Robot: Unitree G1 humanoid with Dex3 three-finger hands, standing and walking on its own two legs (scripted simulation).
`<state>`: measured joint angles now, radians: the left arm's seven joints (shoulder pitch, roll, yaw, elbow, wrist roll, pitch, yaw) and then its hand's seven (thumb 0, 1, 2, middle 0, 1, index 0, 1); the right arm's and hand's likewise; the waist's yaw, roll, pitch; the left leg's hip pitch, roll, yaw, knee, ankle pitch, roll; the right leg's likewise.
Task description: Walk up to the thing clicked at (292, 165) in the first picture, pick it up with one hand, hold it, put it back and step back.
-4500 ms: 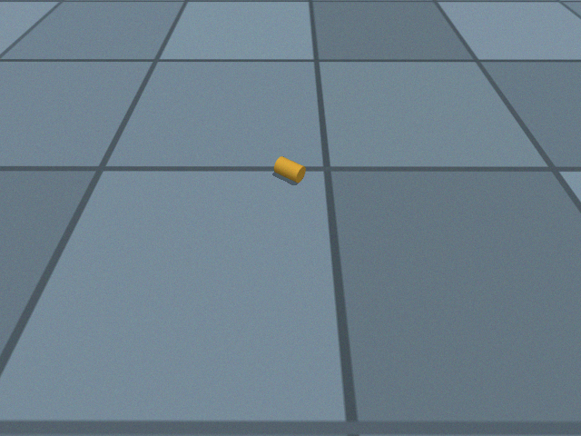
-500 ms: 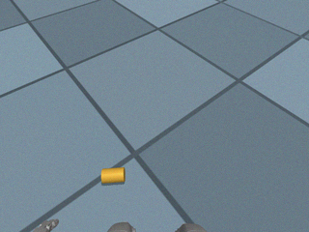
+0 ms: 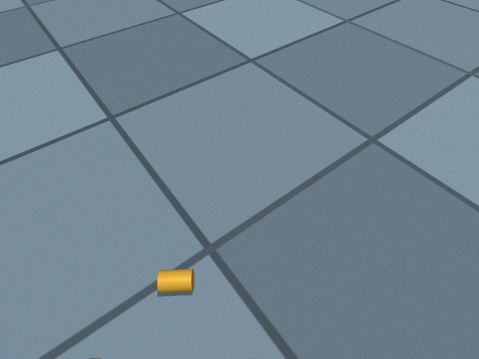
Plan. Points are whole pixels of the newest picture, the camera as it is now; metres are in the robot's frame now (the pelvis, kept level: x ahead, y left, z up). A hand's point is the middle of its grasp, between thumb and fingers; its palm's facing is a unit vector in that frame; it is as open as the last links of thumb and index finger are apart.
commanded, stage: walk up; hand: left
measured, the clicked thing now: (176, 280) +0.50 +0.28 -0.72
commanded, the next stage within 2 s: stand in 1.24 s
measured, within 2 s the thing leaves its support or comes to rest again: neither
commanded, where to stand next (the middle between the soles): +0.10 +0.00 m, yaw +1 degrees
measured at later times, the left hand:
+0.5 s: hand out of the picture +0.10 +0.28 -0.14, palm faces +0.03 -0.95 -0.32, open 7.3 cm
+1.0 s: hand out of the picture +0.11 +0.28 -0.14, palm faces +0.04 -0.95 -0.31, open 7.3 cm
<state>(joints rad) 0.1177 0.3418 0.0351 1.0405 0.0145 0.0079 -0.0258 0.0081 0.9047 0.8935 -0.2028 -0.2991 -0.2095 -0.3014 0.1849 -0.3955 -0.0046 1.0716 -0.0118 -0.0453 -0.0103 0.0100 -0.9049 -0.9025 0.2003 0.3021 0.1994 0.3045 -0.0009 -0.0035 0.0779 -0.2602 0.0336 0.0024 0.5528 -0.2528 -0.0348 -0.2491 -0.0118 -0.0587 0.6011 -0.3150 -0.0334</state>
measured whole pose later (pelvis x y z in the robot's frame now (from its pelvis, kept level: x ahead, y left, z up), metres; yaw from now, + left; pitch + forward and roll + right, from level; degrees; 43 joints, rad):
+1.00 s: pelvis +0.03 +0.03 +0.02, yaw +2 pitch -2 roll +0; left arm 0.07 0.34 0.05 1.13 0.02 0.01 -0.02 0.01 0.91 0.89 -0.20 -0.30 -0.21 -0.30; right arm 0.09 -0.35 0.00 1.12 -0.01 -0.03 -0.01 0.01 -0.90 -0.90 0.20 0.30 0.20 0.30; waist 0.00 -0.01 0.05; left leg -0.15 0.01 -0.01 0.39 -0.21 -0.01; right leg -0.09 -0.03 -0.08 0.35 -0.23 0.01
